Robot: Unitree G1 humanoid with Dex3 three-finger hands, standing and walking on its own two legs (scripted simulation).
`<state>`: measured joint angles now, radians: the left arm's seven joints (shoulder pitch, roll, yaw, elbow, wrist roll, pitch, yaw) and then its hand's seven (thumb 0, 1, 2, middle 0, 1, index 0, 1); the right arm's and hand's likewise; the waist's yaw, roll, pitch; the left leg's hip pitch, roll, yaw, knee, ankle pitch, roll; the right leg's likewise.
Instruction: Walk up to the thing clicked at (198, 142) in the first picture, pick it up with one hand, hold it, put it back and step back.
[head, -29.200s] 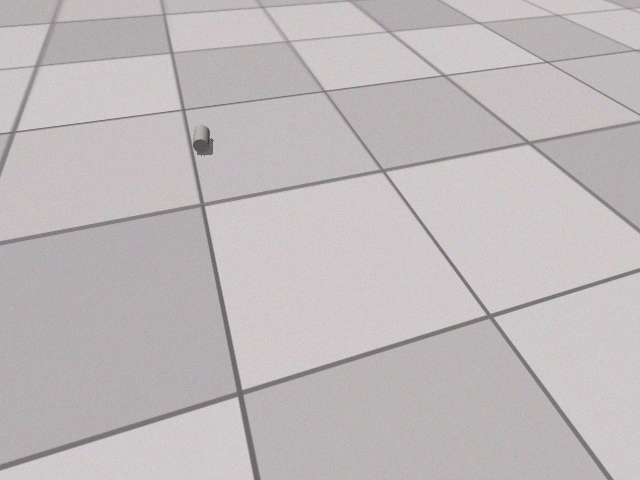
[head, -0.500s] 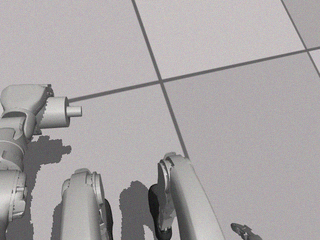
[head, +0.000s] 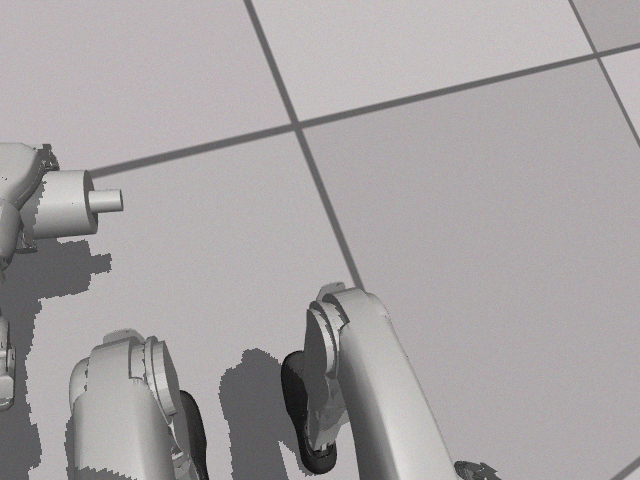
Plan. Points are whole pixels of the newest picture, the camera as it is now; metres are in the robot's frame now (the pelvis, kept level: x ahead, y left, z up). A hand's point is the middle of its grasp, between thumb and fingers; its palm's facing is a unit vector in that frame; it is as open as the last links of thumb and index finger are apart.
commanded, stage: crouch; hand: left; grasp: from above
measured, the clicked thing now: (40, 205) +0.49 +0.24 -0.20
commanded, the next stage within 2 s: lower in 0.10 s
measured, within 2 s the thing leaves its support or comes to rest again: neither
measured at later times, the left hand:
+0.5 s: hand (29, 213) +0.49 +0.26 -0.22, palm faces -0.48 -0.02 -0.88, open 10.9 cm
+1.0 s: hand (44, 218) +0.50 +0.26 -0.27, palm faces -0.49 -0.04 -0.87, open 10.9 cm
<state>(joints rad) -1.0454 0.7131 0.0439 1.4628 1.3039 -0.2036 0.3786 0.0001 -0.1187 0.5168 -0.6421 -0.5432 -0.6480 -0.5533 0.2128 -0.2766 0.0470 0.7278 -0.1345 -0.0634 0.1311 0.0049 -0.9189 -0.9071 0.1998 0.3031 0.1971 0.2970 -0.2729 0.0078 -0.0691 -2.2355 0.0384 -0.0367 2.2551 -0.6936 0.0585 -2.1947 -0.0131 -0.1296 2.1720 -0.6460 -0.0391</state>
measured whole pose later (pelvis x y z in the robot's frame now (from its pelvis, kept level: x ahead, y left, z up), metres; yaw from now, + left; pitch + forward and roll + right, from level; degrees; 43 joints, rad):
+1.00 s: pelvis +0.00 +0.00 -0.06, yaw -4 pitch +34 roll -11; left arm -1.07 0.90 0.14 1.56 1.34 -0.24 0.43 0.00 -0.07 0.45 -0.66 -0.46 -0.67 -0.47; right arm 0.19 -0.30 0.17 0.67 -0.19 -0.11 0.17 0.00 -0.90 -0.90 0.20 0.30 0.20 0.30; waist -0.35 -0.05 0.08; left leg -2.37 0.05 -0.11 2.47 -0.71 0.07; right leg -2.30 -0.01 -0.20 2.33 -0.63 -0.04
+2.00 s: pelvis +0.00 +0.01 -0.07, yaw -8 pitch +31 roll -14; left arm -1.11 1.03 0.12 1.67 1.35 -0.25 0.51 0.00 -0.09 0.43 -0.70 -0.42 -0.71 -0.43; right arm 0.18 -0.34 0.28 0.62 -0.22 -0.19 0.22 0.00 -0.91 -0.90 0.20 0.30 0.20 0.30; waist -0.41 -0.12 0.15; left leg -2.37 0.06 -0.16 2.52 -0.72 0.07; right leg -2.27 0.01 -0.25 2.34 -0.62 -0.03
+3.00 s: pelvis -0.01 +0.01 -0.06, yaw -8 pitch +30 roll -15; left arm -1.11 1.06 0.10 1.65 1.33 -0.25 0.49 0.00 -0.40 0.97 -0.20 -0.90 -0.18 -0.91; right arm 0.16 -0.35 0.31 0.60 -0.23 -0.20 0.22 0.00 -0.90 -0.90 0.20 0.30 0.20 0.30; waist -0.41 -0.13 0.17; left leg -2.36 0.05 -0.19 2.52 -0.72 0.06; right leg -2.26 0.02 -0.27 2.32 -0.61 -0.03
